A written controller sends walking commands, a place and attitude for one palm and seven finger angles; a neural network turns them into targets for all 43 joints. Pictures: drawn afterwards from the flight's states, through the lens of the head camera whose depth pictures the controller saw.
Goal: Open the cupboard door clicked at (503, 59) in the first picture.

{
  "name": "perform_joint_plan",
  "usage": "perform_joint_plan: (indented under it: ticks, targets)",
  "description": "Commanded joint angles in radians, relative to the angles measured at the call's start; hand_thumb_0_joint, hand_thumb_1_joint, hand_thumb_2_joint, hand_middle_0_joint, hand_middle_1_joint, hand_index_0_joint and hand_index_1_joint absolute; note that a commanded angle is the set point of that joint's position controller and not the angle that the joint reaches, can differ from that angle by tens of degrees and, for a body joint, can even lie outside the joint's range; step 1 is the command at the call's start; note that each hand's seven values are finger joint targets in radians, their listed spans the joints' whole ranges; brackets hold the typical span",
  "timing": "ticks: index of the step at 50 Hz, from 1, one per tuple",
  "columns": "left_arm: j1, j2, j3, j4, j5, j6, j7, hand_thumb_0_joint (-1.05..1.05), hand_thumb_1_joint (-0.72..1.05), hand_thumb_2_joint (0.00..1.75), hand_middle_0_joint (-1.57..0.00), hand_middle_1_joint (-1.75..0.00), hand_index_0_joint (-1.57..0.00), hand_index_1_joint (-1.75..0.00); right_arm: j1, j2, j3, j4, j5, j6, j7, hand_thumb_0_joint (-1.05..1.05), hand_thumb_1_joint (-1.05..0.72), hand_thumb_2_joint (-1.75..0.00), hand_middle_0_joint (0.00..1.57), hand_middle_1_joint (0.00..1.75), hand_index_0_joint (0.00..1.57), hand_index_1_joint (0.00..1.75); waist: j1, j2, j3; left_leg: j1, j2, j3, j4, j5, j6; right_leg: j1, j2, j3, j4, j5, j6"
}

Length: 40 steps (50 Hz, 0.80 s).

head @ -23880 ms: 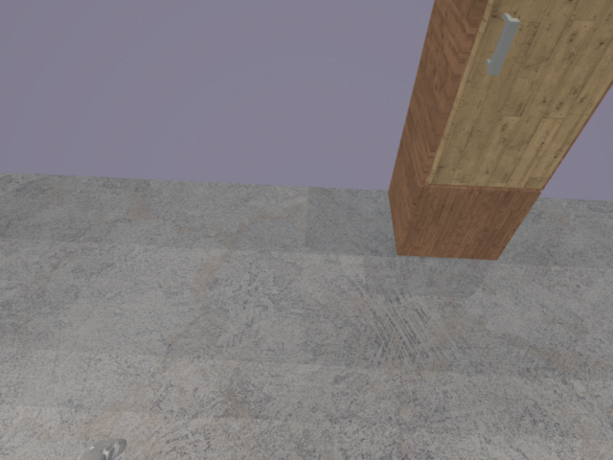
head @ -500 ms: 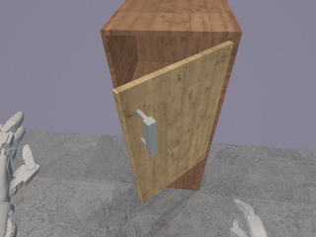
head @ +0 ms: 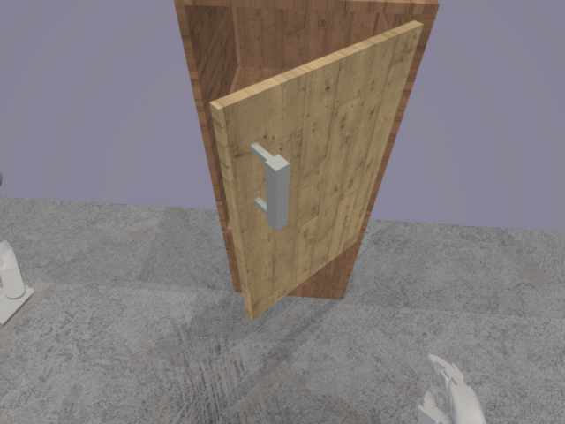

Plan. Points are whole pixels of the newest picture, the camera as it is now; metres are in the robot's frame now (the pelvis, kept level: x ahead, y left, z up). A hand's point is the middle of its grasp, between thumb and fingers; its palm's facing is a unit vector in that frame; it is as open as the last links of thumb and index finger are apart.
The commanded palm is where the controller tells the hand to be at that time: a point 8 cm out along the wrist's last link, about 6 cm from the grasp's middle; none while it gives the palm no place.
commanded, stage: step back with the hand held close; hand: left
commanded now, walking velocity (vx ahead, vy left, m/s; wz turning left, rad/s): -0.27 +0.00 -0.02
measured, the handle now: (268, 187) +0.40 +0.06 +0.13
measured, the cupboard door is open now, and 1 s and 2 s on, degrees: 43 43 43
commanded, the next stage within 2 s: stop stepping back and stand still in 0.46 s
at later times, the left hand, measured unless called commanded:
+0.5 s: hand out of the picture +0.10 +0.28 +0.19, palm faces +0.45 -0.77 -0.46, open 7.4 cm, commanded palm +0.04 +0.30 +0.19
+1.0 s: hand out of the picture +0.01 +0.24 +0.15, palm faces +0.41 -0.79 -0.45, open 7.4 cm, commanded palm -0.06 +0.27 +0.19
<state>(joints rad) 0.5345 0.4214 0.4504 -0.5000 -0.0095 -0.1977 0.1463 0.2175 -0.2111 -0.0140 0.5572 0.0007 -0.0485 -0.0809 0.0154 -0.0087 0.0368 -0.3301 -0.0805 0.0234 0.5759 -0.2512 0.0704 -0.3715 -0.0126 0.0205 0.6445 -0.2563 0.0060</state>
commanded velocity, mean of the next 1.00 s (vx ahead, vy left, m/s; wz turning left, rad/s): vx -0.08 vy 0.04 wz -0.03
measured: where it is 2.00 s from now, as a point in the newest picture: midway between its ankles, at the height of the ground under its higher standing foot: outside the picture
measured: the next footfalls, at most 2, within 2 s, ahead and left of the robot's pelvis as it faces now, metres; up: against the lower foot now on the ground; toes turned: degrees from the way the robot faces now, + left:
right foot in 0.68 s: -0.23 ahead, -0.12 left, +0.00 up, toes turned -4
left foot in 0.90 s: -0.18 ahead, +0.10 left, +0.00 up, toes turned +2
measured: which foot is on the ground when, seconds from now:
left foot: down 0.00-0.66, up 0.68-0.88, down 0.90-1.00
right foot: down 0.00-0.28, up 0.30-0.66, down 0.68-1.00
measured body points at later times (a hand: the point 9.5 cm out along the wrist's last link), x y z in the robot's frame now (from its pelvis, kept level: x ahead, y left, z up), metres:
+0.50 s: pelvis -0.11 +0.01 +0.02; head -0.07 +0.03 +0.46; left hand +0.07 +0.32 +0.21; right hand +0.07 -0.21 -0.06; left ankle -0.02 +0.10 -0.73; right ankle -0.17 -0.15 -0.66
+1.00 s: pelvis -0.21 -0.02 +0.00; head -0.21 -0.02 +0.45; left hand -0.02 +0.28 +0.18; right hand -0.09 -0.30 -0.09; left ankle -0.20 +0.08 -0.73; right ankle -0.29 -0.13 -0.72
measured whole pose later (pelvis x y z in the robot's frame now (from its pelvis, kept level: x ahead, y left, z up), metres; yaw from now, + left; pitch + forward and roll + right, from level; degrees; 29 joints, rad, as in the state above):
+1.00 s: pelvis -0.21 -0.02 +0.00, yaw -3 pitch +1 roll +2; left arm 0.52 0.38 0.42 -0.39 -0.04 -0.16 0.16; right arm 0.27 -0.27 -0.03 0.66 0.01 -0.10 -0.08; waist -0.03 -0.03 -0.04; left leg -0.29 -0.02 0.09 0.55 -0.27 0.03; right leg -0.20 -0.04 -0.03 0.64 -0.38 0.00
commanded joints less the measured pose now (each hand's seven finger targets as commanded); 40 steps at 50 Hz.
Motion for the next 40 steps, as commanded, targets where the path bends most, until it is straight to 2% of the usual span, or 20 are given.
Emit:
perform_joint_plan:
  ticks: [1, 4, 6, 8, 10, 12, 13, 14, 16, 18, 20, 26, 29, 31, 32, 33, 34, 35, 37, 40]
  targets:
    - [-0.046, 0.162, 0.117, -0.165, 0.011, -0.07, 0.013, 0.0, 0.9, 0.9, -0.2, -0.3, -0.2, -0.3, -0.097, -0.152, -0.054, -0.156, -0.004, -0.066, -0.01, 0.0, -0.9, -0.9, 0.2, 0.3, 0.2, 0.3, -0.012, 0.018, -0.066, -0.293, 0.236, -0.214, -0.199, -0.105, 0.035, 0.274, -0.043, 0.097, -0.003, 0.171, -0.019]
    - [-0.057, 0.154, 0.084, -0.197, -0.009, -0.075, 0.005, 0.0, 0.9, 0.9, -0.2, -0.3, -0.2, -0.3, -0.079, -0.133, -0.052, -0.139, 0.004, -0.064, 0.008, 0.0, -0.9, -0.9, 0.2, 0.3, 0.2, 0.3, -0.028, -0.079, -0.159, -0.036, 0.121, -0.116, 0.016, 0.008, -0.033, 0.08, -0.167, 0.232, -0.201, 0.219, -0.088]
    - [-0.027, 0.181, 0.105, -0.234, -0.019, -0.082, 0.013, 0.0, 0.9, 0.9, -0.2, -0.3, -0.2, -0.3, -0.073, -0.112, -0.05, -0.127, 0.006, -0.062, 0.01, 0.0, -0.9, -0.9, 0.2, 0.3, 0.2, 0.3, -0.025, -0.114, -0.208, 0.032, 0.075, -0.062, 0.18, -0.078, -0.055, 0.029, -0.256, 0.285, -0.286, 0.188, -0.135]
    - [0.013, 0.189, 0.121, -0.254, -0.022, -0.081, 0.019, 0.0, 0.9, 0.9, -0.2, -0.3, -0.2, -0.3, -0.092, -0.1, -0.044, -0.132, 0.009, -0.056, 0.009, 0.0, -0.9, -0.9, 0.2, 0.3, 0.2, 0.3, -0.008, -0.125, -0.211, 0.008, 0.075, -0.067, 0.307, -0.172, -0.058, 0.011, -0.296, 0.278, -0.313, 0.149, -0.161]
    - [0.025, 0.206, 0.149, -0.288, -0.018, -0.076, 0.024, 0.0, 0.9, 0.9, -0.2, -0.3, -0.2, -0.3, -0.108, -0.09, -0.035, -0.141, 0.006, -0.059, 0.004, 0.0, -0.9, -0.9, 0.2, 0.3, 0.2, 0.3, -0.009, -0.118, -0.189, 0.018, 0.106, -0.073, 0.203, -0.165, -0.056, 0.008, -0.275, 0.22, -0.271, 0.201, -0.145]
    - [0.031, 0.214, 0.161, -0.313, -0.023, -0.076, 0.03, 0.0, 0.9, 0.9, -0.2, -0.3, -0.2, -0.3, -0.118, -0.099, -0.028, -0.132, 0.001, -0.061, -0.011, 0.0, -0.9, -0.9, 0.2, 0.3, 0.2, 0.3, -0.023, 0.025, -0.145, 0.055, 0.123, -0.081, -0.116, 0.0, -0.053, -0.001, -0.171, 0.131, -0.133, 0.213, -0.074]
    - [0.028, 0.207, 0.161, -0.349, -0.022, -0.088, 0.032, 0.0, 0.9, 0.9, -0.2, -0.3, -0.2, -0.3, -0.138, -0.129, -0.037, -0.142, -0.007, -0.07, -0.019, 0.0, -0.9, -0.9, 0.2, 0.3, 0.2, 0.3, -0.002, 0.24, -0.136, -0.003, 0.233, -0.23, -0.236, 0.159, -0.02, 0.024, -0.045, 0.047, 0.004, 0.137, -0.014]
    - [0.017, 0.217, 0.17, -0.373, -0.013, -0.101, 0.036, 0.0, 0.9, 0.9, -0.2, -0.3, -0.2, -0.3, -0.129, -0.121, -0.04, -0.143, -0.014, -0.085, -0.021, 0.0, -0.9, -0.9, 0.2, 0.3, 0.2, 0.3, 0.001, 0.373, -0.178, -0.036, 0.362, -0.329, -0.253, 0.38, 0.021, 0.058, 0.008, -0.009, 0.166, -0.051, 0.013]
    - [0.012, 0.222, 0.182, -0.334, -0.013, -0.115, 0.036, 0.0, 0.9, 0.9, -0.2, -0.3, -0.2, -0.3, -0.093, -0.111, -0.047, -0.108, -0.04, -0.118, -0.017, 0.0, -0.9, -0.9, 0.2, 0.3, 0.2, 0.3, -0.012, 0.333, -0.168, -0.06, 0.44, -0.367, -0.297, 0.376, 0.085, -0.015, 0.033, 0.05, 0.473, -0.284, 0.004]
    - [-0.011, 0.178, 0.143, -0.306, -0.018, -0.113, 0.036, 0.0, 0.9, 0.9, -0.2, -0.3, -0.2, -0.3, -0.06, -0.108, -0.056, -0.078, -0.027, -0.14, -0.008, 0.0, -0.9, -0.9, 0.2, 0.3, 0.2, 0.3, -0.017, 0.158, -0.179, 0.098, 0.413, -0.287, -0.209, 0.609, 0.095, -0.093, 0.029, 0.051, 0.439, -0.265, 0.013]
    - [-0.016, 0.138, 0.095, -0.269, -0.022, -0.078, 0.032, 0.0, 0.9, 0.9, -0.2, -0.3, -0.2, -0.3, -0.059, -0.121, -0.065, -0.065, -0.007, -0.151, 0.007, 0.0, -0.9, -0.9, 0.2, 0.3, 0.2, 0.3, -0.019, 0.164, -0.203, 0.203, 0.369, -0.203, -0.195, 0.658, 0.067, -0.099, 0.034, 0.004, 0.376, -0.226, 0.028]
    - [-0.014, 0.155, 0.078, -0.239, -0.037, -0.029, 0.025, 0.0, 0.9, 0.9, -0.2, -0.3, -0.2, -0.3, -0.104, -0.128, -0.05, -0.073, -0.013, -0.147, 0.011, 0.0, -0.9, -0.9, 0.2, 0.3, 0.2, 0.3, -0.02, 0.224, -0.181, 0.09, 0.34, -0.203, -0.377, 0.143, 0.057, 0.058, 0.054, -0.056, 0.191, -0.251, 0.021]
    - [0.005, 0.174, 0.098, -0.293, -0.056, -0.033, 0.023, 0.0, 0.9, 0.9, -0.2, -0.3, -0.2, -0.3, -0.117, -0.115, -0.036, -0.088, -0.009, -0.143, 0.021, 0.0, -0.9, -0.9, 0.2, 0.3, 0.2, 0.3, -0.006, 0.266, -0.229, 0.075, 0.282, -0.136, -0.423, -0.048, 0.014, 0.178, 0.076, -0.111, -0.007, -0.263, -0.003]
    - [0.071, 0.24, 0.159, -0.338, -0.06, -0.043, 0.023, 0.0, 0.9, 0.9, -0.2, -0.3, -0.2, -0.3, -0.125, -0.107, -0.03, -0.108, -0.008, -0.129, 0.024, 0.0, -0.9, -0.9, 0.2, 0.3, 0.2, 0.3, 0.005, 0.243, -0.246, 0.044, 0.188, -0.071, -0.347, -0.128, -0.047, 0.275, 0.063, -0.128, -0.281, -0.153, -0.035]
    - [0.095, 0.237, 0.155, -0.346, -0.064, -0.053, 0.017, 0.0, 0.9, 0.9, -0.2, -0.3, -0.2, -0.3, -0.127, -0.084, -0.02, -0.114, -0.005, -0.118, 0.029, 0.0, -0.9, -0.9, 0.2, 0.3, 0.2, 0.3, -0.004, 0.133, -0.235, 0.053, 0.125, -0.014, -0.191, -0.11, -0.078, 0.245, -0.027, -0.042, -0.391, -0.116, -0.074]
    - [0.116, 0.294, 0.197, -0.349, -0.06, -0.063, 0.016, 0.0, 0.9, 0.9, -0.2, -0.3, -0.2, -0.3, -0.133, -0.072, -0.015, -0.106, -0.004, -0.1, 0.032, 0.0, -0.9, -0.9, 0.2, 0.3, 0.2, 0.3, 0.004, -0.111, -0.207, 0.063, 0.07, 0.014, 0.118, -0.053, -0.105, 0.076, -0.226, 0.187, -0.49, -0.147, -0.137]
    - [0.099, 0.314, 0.219, -0.347, -0.074, -0.065, 0.021, 0.0, 0.9, 0.9, -0.2, -0.3, -0.2, -0.3, -0.16, -0.086, -0.006, -0.104, -0.006, -0.098, 0.024, 0.0, -0.9, -0.9, 0.2, 0.3, 0.2, 0.3, 0.023, -0.17, -0.142, -0.082, 0.052, -0.024, 0.367, -0.103, -0.104, -0.011, -0.345, 0.295, -0.497, -0.035, -0.183]
    - [0.053, 0.352, 0.25, -0.366, -0.068, -0.075, 0.029, 0.0, 0.9, 0.9, -0.2, -0.3, -0.2, -0.3, -0.143, -0.086, 0.006, -0.095, -0.013, -0.108, 0.03, 0.0, -0.9, -0.9, 0.2, 0.3, 0.2, 0.3, 0.001, -0.147, -0.131, -0.224, 0.083, -0.044, 0.456, -0.106, -0.105, 0.036, -0.383, 0.299, -0.464, 0.153, -0.198]
    - [0.052, 0.261, 0.202, -0.257, -0.065, -0.062, 0.017, 0.0, 0.9, 0.9, -0.2, -0.3, -0.2, -0.3, -0.095, -0.077, -0.012, -0.072, 0.015, -0.114, 0.02, 0.0, -0.9, -0.9, 0.2, 0.3, 0.2, 0.3, -0.027, -0.2, -0.189, -0.275, 0.104, -0.039, 0.402, -0.056, -0.098, 0.276, -0.263, 0.114, -0.27, 0.598, -0.125]
    - [0.043, 0.186, 0.138, -0.099, -0.038, -0.043, 0.022, 0.0, 0.9, 0.9, -0.2, -0.3, -0.2, -0.3, -0.112, -0.091, -0.005, -0.061, 0.006, -0.107, 0.0, 0.0, -0.9, -0.9, 0.2, 0.3, 0.2, 0.3, -0.022, -0.079, -0.125, -0.139, 0.099, 0.046, 0.162, -0.012, -0.07, 0.235, -0.244, 0.089, -0.234, 0.611, -0.118]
